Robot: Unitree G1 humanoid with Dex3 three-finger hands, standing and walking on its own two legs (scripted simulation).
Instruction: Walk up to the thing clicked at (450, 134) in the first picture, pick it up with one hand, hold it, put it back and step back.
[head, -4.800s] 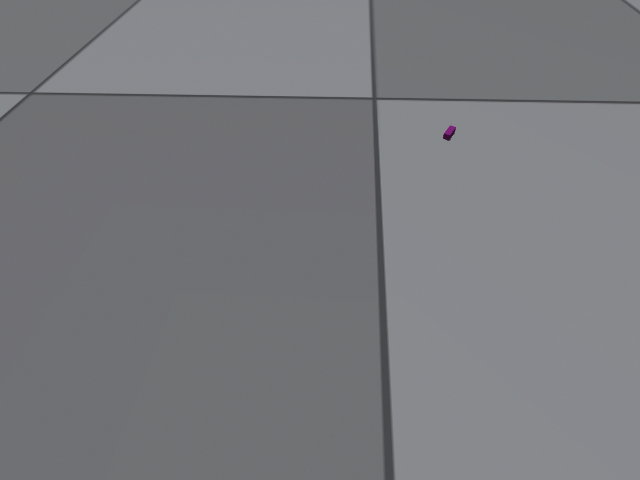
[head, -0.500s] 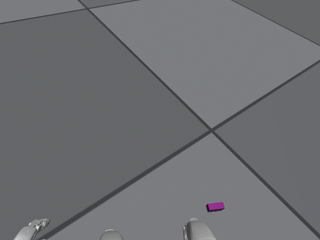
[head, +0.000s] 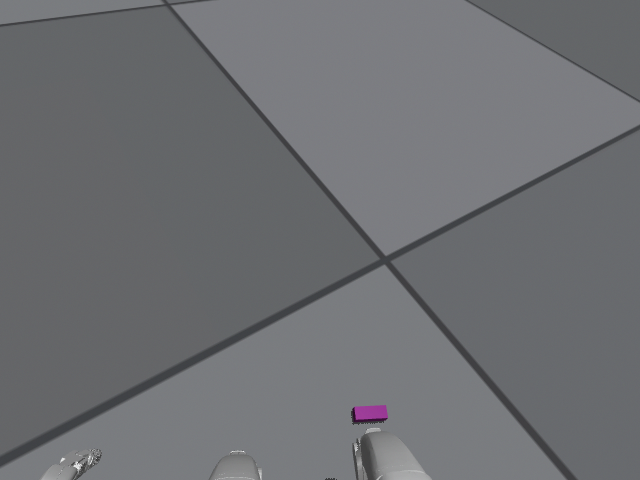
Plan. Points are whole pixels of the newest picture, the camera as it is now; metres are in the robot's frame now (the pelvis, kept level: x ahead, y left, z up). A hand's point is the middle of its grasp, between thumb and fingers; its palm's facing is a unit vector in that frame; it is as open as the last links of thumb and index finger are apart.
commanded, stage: walk up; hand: left
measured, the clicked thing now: (369, 413) +0.38 -0.21 -0.73
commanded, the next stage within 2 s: none
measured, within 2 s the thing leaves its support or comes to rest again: neither
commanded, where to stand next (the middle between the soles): +0.02 -0.49 m, yaw +5 degrees
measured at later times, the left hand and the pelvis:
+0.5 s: hand out of the picture +0.07 +0.06 -0.16, palm faces -0.03 -0.94 -0.33, open 7.4 cm; pelvis -0.02 -0.21 -0.01, yaw +3 degrees
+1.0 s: hand out of the picture +0.02 -0.17 -0.15, palm faces +0.01 -0.94 -0.33, open 7.4 cm; pelvis -0.06 -0.44 -0.01, yaw +4 degrees
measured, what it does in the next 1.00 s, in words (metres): steps to the right: right foot, then left foot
